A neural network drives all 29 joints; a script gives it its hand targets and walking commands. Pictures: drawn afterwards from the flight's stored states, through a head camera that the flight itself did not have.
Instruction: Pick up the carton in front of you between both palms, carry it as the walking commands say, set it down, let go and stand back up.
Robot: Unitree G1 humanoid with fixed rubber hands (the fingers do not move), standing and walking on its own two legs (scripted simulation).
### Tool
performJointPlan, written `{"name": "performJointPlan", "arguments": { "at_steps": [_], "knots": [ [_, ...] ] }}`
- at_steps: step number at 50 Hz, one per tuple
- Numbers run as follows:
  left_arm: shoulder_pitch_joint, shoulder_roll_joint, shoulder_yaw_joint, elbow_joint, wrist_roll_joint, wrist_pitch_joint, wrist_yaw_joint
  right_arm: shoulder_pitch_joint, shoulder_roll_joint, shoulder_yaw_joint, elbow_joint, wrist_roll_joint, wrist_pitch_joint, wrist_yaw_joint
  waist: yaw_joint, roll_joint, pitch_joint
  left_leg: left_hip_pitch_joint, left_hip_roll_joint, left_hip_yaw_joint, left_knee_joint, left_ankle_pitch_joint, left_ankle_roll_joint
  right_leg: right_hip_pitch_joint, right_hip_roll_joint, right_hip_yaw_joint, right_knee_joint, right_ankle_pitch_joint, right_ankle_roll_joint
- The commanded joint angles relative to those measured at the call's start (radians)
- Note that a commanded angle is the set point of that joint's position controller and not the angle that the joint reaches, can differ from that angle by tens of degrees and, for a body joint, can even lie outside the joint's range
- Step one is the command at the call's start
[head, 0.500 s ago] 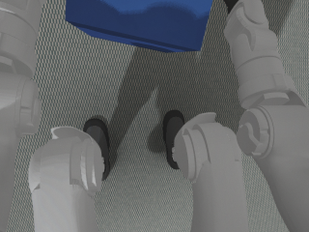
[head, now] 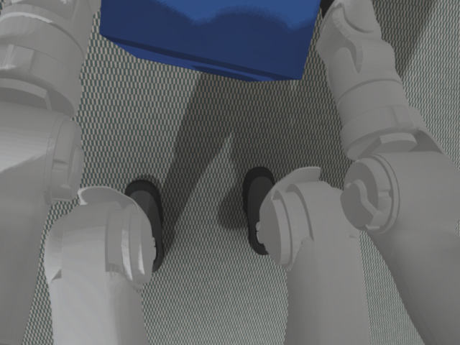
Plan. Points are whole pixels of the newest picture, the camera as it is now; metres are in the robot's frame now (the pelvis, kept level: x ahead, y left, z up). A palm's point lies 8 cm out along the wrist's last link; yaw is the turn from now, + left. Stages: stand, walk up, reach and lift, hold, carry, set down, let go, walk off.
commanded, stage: reach and lift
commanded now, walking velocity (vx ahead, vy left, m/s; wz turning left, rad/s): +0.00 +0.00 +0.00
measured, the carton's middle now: out of the picture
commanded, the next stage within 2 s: none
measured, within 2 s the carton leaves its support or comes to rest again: leaves its support in 0.20 s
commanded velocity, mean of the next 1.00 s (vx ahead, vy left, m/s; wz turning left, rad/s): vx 0.00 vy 0.00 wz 0.00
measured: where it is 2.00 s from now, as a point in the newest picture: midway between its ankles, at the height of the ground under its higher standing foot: (206, 232)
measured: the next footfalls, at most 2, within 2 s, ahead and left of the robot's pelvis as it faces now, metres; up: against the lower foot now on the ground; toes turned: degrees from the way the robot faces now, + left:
none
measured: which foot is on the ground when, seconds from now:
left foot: down 0.00-1.00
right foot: down 0.00-1.00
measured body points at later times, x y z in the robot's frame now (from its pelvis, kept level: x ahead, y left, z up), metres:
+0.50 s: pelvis +0.00 -0.01 +0.03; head +0.33 +0.03 +0.32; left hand +0.56 +0.14 -0.10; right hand +0.54 -0.16 -0.09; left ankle +0.10 +0.12 -0.34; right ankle +0.12 -0.13 -0.34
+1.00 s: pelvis +0.01 -0.01 +0.15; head +0.27 +0.03 +0.51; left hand +0.51 +0.15 +0.06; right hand +0.51 -0.15 +0.08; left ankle +0.10 +0.12 -0.34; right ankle +0.12 -0.13 -0.34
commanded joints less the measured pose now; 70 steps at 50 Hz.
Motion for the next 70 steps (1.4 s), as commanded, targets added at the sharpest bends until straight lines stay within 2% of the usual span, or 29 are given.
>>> {"name": "performJointPlan", "arguments": {
  "at_steps": [1,2,3,6,10,11,12,14,15,19,20,21,23,24,26,27,30,33,34,37,38,39,43,44,48,50,51,60,70],
  "knots": [
    [-0.453,-0.479,-0.082,-0.217,0.042,-0.006,-0.104,-0.408,0.379,0.111,-0.2,-0.024,-0.012,0.116,-0.031,0.208,-1.275,0.717,-0.058,0.059,-0.194,0.368,-0.021,0.565,0.077,-0.119,-0.127,0.41,-0.019],
    [-0.441,-0.626,-0.054,-0.184,0.037,0.01,-0.128,-0.519,0.528,0.184,-0.262,0.019,0.002,0.153,0.031,0.161,-1.235,0.662,-0.07,0.068,-0.184,0.35,0.001,0.573,0.078,-0.111,-0.127,0.383,-0.016],
    [-0.494,-0.747,-0.082,-0.179,0.025,0.019,-0.162,-0.511,0.612,0.107,-0.229,-0.03,0.025,0.184,-0.083,0.188,-1.195,0.64,-0.063,0.059,-0.168,0.357,-0.004,0.533,0.08,-0.131,-0.115,0.418,-0.012],
    [-0.36,-1.024,-0.049,-0.205,0.074,0.046,-0.221,-0.549,0.768,0.184,-0.25,-0.051,0.05,0.265,-0.031,0.176,-1.112,0.618,-0.092,0.068,-0.154,0.39,0.012,0.437,0.1,-0.138,-0.096,0.392,-0.012],
    [-0.362,-1.056,-0.054,-0.3,0.064,0.054,-0.243,-0.562,0.914,0.239,-0.33,0.006,0.086,0.301,0.008,0.131,-1.352,0.627,-0.095,0.106,-0.117,0.47,0.018,0.552,0.105,-0.1,-0.072,0.507,-0.011],
    [-0.429,-1.083,-0.074,-0.356,0.021,0.065,-0.238,-0.603,0.914,0.226,-0.403,0.008,0.095,0.305,-0.055,0.16,-1.389,0.689,-0.091,0.073,-0.156,0.44,0.03,0.548,0.093,-0.12,-0.062,0.504,-0.017],
    [-0.417,-1.071,-0.092,-0.424,0.05,0.075,-0.232,-0.54,0.958,0.298,-0.416,0.046,0.108,0.312,0.046,0.167,-1.477,0.783,-0.105,0.116,-0.143,0.512,0.026,0.563,0.111,-0.105,-0.098,0.512,-0.017],
    [-0.426,-1.153,-0.116,-0.463,0.012,0.084,-0.222,-0.575,0.982,0.307,-0.41,0.05,0.131,0.301,-0.015,0.164,-1.572,0.775,-0.114,0.128,-0.143,0.514,0.017,0.613,0.114,-0.12,-0.099,0.524,-0.026],
    [-0.472,-1.122,-0.096,-0.539,0.038,0.078,-0.215,-0.536,1.046,0.337,-0.417,0.066,0.157,0.305,0.052,0.133,-1.618,0.776,-0.113,0.142,-0.167,0.493,0.033,0.654,0.111,-0.096,-0.118,0.527,-0.02],
    [-0.57,-1.184,-0.204,-0.702,-0.018,0.14,-0.213,-0.467,1.067,0.285,-0.452,-0.009,0.228,0.302,-0.083,0.206,-1.777,0.891,-0.113,0.122,-0.2,0.486,0.01,0.643,0.104,-0.119,-0.151,0.481,-0.037],
    [-0.577,-1.168,-0.152,-0.714,0.022,0.144,-0.198,-0.448,1.088,0.288,-0.384,0.003,0.256,0.311,-0.014,0.174,-1.79,0.922,-0.125,0.147,-0.221,0.449,0.018,0.664,0.116,-0.107,-0.196,0.426,-0.033],
    [-0.538,-1.252,-0.135,-0.632,0.016,0.181,-0.206,-0.505,1.059,0.283,-0.452,-0.056,0.273,0.296,-0.094,0.215,-1.81,0.954,-0.128,0.127,-0.247,0.381,0.008,0.693,0.111,-0.105,-0.234,0.38,-0.039],
    [-0.382,-1.304,-0.126,-0.588,0.054,0.223,-0.213,-0.452,1.076,0.251,-0.501,-0.113,0.298,0.304,-0.066,0.264,-1.756,0.953,-0.139,0.128,-0.3,0.409,0.003,0.65,0.108,-0.105,-0.273,0.384,-0.053],
    [-0.404,-1.262,-0.031,-0.626,0.098,0.215,-0.215,-0.429,1.141,0.248,-0.427,-0.094,0.325,0.311,0.041,0.201,-1.694,0.804,-0.152,0.167,-0.291,0.344,0.019,0.671,0.12,-0.081,-0.29,0.329,-0.053],
    [-0.303,-1.281,-0.017,-0.517,0.146,0.245,-0.223,-0.398,1.132,0.212,-0.431,-0.155,0.33,0.34,-0.041,0.202,-1.571,0.763,-0.145,0.133,-0.356,0.323,0.017,0.669,0.116,-0.095,-0.322,0.365,-0.038],
    [-0.265,-1.255,0.094,-0.463,0.194,0.256,-0.231,-0.401,1.128,0.198,-0.367,-0.188,0.337,0.341,0.035,0.092,-1.426,0.634,-0.162,0.134,-0.379,0.256,0.033,0.643,0.124,-0.083,-0.361,0.28,-0.033],
    [-0.205,-1.244,0.183,-0.402,0.264,0.265,-0.249,-0.315,1.096,0.09,-0.305,-0.297,0.359,0.356,-0.008,0.04,-1.352,0.628,-0.154,0.138,-0.457,0.185,0.033,0.596,0.115,-0.115,-0.43,0.188,-0.024],
    [-0.176,-1.283,0.237,-0.384,0.305,0.269,-0.239,-0.309,1.123,0.068,-0.372,-0.296,0.343,0.372,0.05,0.068,-1.432,0.678,-0.155,0.154,-0.508,0.252,0.029,0.604,0.13,-0.098,-0.467,0.265,-0.011],
    [-0.176,-1.288,0.199,-0.378,0.304,0.269,-0.246,-0.33,1.145,0.107,-0.385,-0.298,0.341,0.366,-0.017,0.034,-1.454,0.663,-0.148,0.136,-0.51,0.263,0.023,0.672,0.136,-0.092,-0.484,0.311,-0.012],
    [-0.193,-1.36,0.142,-0.419,0.282,0.27,-0.26,-0.355,1.223,0.172,-0.445,-0.282,0.339,0.386,-0.022,-0.003,-1.523,0.749,-0.154,0.115,-0.557,0.296,0.018,0.689,0.125,-0.11,-0.506,0.317,-0.009],
    [-0.195,-1.423,0.084,-0.479,0.243,0.27,-0.258,-0.234,1.153,0.161,-0.382,-0.293,0.347,0.397,-0.042,0.139,-1.569,0.826,-0.158,0.121,-0.575,0.352,-0.014,0.691,0.109,-0.1,-0.508,0.39,-0.029],
    [-0.17,-1.357,0.11,-0.511,0.28,0.271,-0.258,-0.282,1.216,0.185,-0.43,-0.245,0.349,0.41,0.049,0.092,-1.611,0.905,-0.145,0.139,-0.572,0.354,-0.004,0.66,0.129,-0.105,-0.509,0.345,-0.007],
    [-0.129,-1.469,0.029,-0.582,0.24,0.283,-0.246,-0.18,1.24,0.229,-0.401,-0.236,0.367,0.428,0.053,0.14,-1.732,0.999,-0.154,0.155,-0.619,0.402,-0.022,0.729,0.142,-0.094,-0.577,0.384,-0.022],
    [-0.165,-1.46,-0.041,-0.666,0.219,0.287,-0.254,-0.172,1.285,0.271,-0.456,-0.216,0.366,0.424,-0.01,0.107,-1.774,0.959,-0.148,0.125,-0.623,0.427,-0.026,0.837,0.144,-0.106,-0.573,0.439,-0.021],
    [-0.076,-1.471,-0.046,-0.64,0.21,0.32,-0.278,-0.185,1.31,0.327,-0.478,-0.23,0.39,0.412,0.015,0.021,-1.759,0.992,-0.155,0.131,-0.706,0.361,-0.012,0.946,0.145,-0.096,-0.644,0.388,-0.003],
    [-0.041,-1.507,0.003,-0.572,0.247,0.339,-0.283,-0.102,1.266,0.253,-0.408,-0.25,0.39,0.415,0.047,0.121,-1.59,0.972,-0.151,0.133,-0.747,0.267,-0.007,0.877,0.139,-0.067,-0.691,0.284,-0.04],
    [-0.059,-1.516,-0.034,-0.624,0.212,0.331,-0.287,-0.11,1.3,0.276,-0.446,-0.233,0.381,0.419,-0.016,0.128,-1.659,1.076,-0.138,0.108,-0.762,0.294,-0.017,0.873,0.141,-0.105,-0.678,0.324,-0.026],
    [0.124,-1.54,0.047,-0.582,0.287,0.301,-0.279,0.045,1.353,0.272,-0.374,-0.271,0.377,0.426,0.084,0.081,-1.465,1.069,-0.147,0.103,-0.886,0.27,-0.001,1.0,0.138,-0.032,-0.845,0.262,-0.028],
    [0.17,-1.548,-0.031,-0.654,0.277,0.297,-0.281,0.199,1.39,0.325,-0.371,-0.29,0.369,0.431,0.044,0.084,-1.371,1.297,-0.143,0.073,-1.033,0.282,0.004,1.172,0.124,-0.008,-0.98,0.306,-0.054]
  ]
}}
